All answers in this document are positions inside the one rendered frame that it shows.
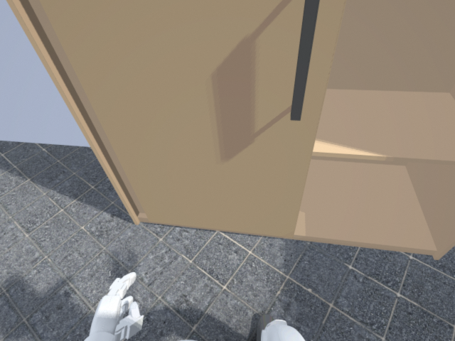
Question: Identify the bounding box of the robot left hand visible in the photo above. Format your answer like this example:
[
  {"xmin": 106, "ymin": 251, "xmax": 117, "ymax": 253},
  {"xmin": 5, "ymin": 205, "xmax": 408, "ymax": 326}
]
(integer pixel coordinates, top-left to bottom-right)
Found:
[{"xmin": 89, "ymin": 272, "xmax": 144, "ymax": 341}]

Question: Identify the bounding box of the robot right shin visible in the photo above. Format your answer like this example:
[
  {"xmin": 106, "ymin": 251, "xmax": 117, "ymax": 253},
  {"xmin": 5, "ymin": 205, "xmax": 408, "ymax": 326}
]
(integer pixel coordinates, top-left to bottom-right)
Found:
[{"xmin": 264, "ymin": 320, "xmax": 287, "ymax": 330}]

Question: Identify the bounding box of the handle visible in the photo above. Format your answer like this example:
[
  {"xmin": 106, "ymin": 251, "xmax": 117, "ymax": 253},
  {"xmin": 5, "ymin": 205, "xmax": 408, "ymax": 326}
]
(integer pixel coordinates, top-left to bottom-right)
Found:
[{"xmin": 291, "ymin": 0, "xmax": 320, "ymax": 121}]

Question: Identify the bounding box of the right robot thigh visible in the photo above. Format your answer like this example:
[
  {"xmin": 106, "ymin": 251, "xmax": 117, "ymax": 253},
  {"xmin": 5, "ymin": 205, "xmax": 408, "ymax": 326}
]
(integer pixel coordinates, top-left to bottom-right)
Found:
[{"xmin": 261, "ymin": 324, "xmax": 305, "ymax": 341}]

